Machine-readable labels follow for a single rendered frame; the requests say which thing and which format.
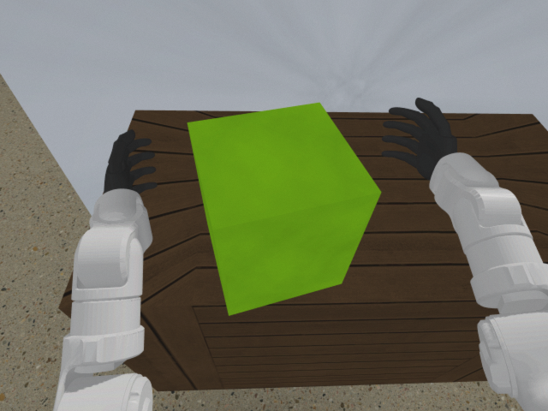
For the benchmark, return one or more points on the right robot forearm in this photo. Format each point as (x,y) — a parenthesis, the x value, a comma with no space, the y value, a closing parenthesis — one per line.
(508,273)

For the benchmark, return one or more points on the left robot hand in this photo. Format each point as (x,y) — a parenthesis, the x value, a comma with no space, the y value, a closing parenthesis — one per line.
(118,174)

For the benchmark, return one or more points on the right robot hand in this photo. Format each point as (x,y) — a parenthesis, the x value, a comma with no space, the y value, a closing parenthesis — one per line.
(435,138)

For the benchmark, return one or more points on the left robot upper arm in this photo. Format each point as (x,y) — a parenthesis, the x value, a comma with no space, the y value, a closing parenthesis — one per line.
(121,392)

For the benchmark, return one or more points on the carton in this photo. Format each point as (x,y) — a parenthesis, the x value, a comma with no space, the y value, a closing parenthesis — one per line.
(286,201)

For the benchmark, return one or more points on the pedestal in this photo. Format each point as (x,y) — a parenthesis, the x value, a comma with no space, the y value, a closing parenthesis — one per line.
(405,312)

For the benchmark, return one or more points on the right robot upper arm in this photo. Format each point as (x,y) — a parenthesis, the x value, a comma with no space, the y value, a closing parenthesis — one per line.
(514,354)

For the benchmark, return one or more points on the left robot forearm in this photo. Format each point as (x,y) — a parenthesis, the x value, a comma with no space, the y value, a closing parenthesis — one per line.
(107,284)

